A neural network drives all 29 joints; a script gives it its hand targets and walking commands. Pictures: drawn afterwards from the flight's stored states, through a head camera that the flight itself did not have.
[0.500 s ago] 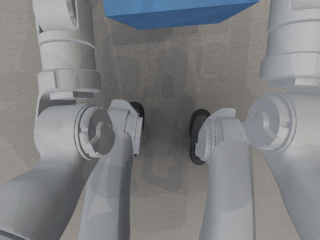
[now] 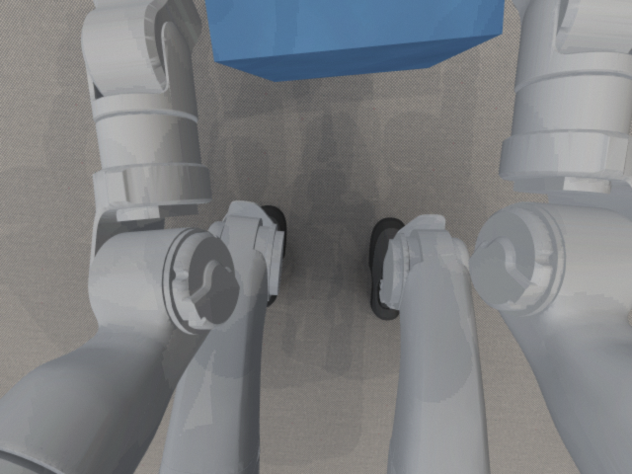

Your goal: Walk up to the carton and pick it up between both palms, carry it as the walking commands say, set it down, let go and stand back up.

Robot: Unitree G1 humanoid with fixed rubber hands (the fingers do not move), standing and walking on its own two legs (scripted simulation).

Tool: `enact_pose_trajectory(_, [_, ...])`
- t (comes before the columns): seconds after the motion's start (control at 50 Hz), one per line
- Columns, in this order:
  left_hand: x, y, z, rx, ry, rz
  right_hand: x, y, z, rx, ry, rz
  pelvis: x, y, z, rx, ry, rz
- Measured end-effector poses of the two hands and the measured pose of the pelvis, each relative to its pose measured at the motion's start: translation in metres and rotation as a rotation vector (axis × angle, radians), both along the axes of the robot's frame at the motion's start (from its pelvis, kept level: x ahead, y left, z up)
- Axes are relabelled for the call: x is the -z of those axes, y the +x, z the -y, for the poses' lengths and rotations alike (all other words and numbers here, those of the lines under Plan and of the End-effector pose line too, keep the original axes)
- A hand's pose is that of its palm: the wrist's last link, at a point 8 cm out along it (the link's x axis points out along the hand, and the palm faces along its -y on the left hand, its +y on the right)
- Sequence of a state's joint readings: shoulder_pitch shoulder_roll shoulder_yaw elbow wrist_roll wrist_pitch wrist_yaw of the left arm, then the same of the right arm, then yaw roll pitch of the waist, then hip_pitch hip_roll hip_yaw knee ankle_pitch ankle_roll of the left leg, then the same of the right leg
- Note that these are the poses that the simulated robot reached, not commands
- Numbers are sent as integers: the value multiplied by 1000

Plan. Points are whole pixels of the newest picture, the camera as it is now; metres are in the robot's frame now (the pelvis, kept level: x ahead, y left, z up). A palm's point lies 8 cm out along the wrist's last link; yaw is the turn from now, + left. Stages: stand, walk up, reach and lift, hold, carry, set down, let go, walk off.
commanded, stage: reach and lift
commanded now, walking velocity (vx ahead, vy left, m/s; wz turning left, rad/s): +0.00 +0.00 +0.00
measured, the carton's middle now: out of the picture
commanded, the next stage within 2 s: none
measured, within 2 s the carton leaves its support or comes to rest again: neither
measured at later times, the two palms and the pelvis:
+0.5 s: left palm out of the picture +0.53 +0.16 -0.04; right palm out of the picture +0.57 -0.13 -0.02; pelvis -0.01 +0.00 +0.04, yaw +0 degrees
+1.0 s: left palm out of the picture +0.50 +0.15 +0.04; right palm out of the picture +0.54 -0.13 +0.05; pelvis +0.01 +0.00 +0.10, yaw -1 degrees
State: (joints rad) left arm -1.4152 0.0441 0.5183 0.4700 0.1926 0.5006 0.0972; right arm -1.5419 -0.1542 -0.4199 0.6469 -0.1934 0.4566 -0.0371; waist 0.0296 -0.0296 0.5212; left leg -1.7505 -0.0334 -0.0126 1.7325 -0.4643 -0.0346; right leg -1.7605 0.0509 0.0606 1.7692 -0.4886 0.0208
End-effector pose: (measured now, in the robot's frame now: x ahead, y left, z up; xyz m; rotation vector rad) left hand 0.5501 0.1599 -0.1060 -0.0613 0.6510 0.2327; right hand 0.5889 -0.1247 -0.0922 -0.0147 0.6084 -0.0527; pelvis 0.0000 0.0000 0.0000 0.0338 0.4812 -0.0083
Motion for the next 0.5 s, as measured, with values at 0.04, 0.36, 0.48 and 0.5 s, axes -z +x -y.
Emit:
enact_pose_trajectory(0.04, [-5,-2,0,-1,0,2,-5,-2,0,-1,1,2,-3,-1,0,0,1,6])
enact_pose_trajectory(0.36, [-49,-15,2,0,0,12,-48,-16,2,2,1,11,-31,-5,2,4,3,61])
enact_pose_trajectory(0.48, [-66,-20,1,1,0,15,-65,-22,1,4,2,15,-43,-5,2,7,2,83])
enact_pose_trajectory(0.5, [-69,-21,1,0,0,13,-68,-23,1,4,3,13,-45,-5,2,7,2,85])
